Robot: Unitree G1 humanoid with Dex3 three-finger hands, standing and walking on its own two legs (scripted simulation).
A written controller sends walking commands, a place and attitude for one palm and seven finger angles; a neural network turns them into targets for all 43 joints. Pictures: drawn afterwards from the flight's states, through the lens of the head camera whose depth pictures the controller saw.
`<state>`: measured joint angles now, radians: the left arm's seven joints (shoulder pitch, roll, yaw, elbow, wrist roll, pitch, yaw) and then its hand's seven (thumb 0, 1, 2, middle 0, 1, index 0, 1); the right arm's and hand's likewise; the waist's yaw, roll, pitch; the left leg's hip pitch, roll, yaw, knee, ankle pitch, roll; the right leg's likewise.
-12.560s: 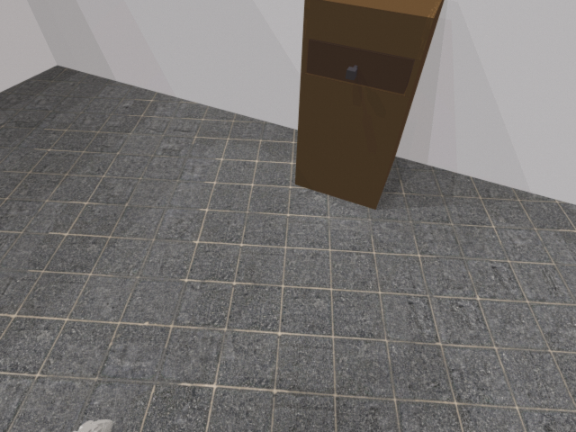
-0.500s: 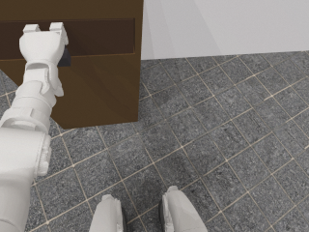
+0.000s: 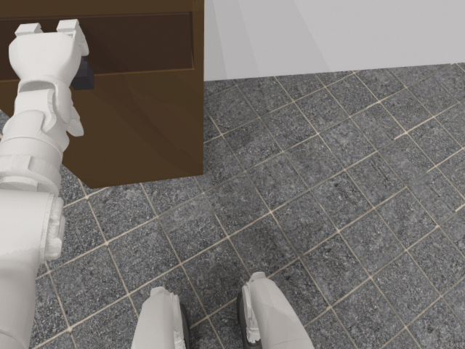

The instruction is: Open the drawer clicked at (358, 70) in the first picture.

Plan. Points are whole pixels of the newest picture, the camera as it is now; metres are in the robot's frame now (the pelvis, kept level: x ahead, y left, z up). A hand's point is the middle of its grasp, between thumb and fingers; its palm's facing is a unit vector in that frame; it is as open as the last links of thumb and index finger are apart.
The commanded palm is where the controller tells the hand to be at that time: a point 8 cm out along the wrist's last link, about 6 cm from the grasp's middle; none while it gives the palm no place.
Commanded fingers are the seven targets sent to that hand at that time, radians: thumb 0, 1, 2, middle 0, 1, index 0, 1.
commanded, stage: lift the fingers back up to retry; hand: left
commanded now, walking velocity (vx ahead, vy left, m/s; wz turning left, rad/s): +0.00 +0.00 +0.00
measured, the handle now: (81, 67) +0.61 +0.19 +0.02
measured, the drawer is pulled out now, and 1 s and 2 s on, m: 0.00 0.00 0.00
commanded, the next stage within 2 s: re-aim the fingers above the handle in 0.66 s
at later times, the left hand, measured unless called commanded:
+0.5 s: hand (46, 58) +0.57 +0.21 +0.08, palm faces -0.08 -0.05 -1.00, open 13.8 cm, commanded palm +0.56 +0.20 +0.13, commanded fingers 0.00 -0.50 0.30 -0.30 -1.20 -0.30 -1.20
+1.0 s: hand (46, 61) +0.56 +0.21 +0.08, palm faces -0.08 -0.04 -1.00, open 13.8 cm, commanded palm +0.55 +0.20 +0.13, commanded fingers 0.00 -0.50 0.30 -0.30 -1.20 -0.30 -1.20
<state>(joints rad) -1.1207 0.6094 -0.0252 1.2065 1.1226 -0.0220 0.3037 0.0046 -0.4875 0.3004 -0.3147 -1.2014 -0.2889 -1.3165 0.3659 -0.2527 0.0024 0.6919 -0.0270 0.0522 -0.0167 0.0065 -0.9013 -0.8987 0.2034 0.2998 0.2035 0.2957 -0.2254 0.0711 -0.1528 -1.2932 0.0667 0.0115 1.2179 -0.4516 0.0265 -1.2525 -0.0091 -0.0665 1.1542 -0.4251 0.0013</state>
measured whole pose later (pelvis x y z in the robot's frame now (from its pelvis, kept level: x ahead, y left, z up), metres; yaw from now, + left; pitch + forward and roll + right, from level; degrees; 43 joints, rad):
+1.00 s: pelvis +0.07 +0.00 +0.07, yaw +1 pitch +23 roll -2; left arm -0.88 0.46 -0.04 1.13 1.09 -0.02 0.34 0.00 -0.49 0.30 -0.31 -1.20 -0.32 -1.20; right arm 0.34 -0.24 -0.06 0.73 -0.04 0.11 0.00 0.01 -0.90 -0.90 0.20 0.30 0.20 0.30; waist -0.14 0.06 -0.15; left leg -0.83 0.05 0.04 0.85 -0.41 0.02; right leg -0.80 -0.01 -0.05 0.79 -0.38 0.01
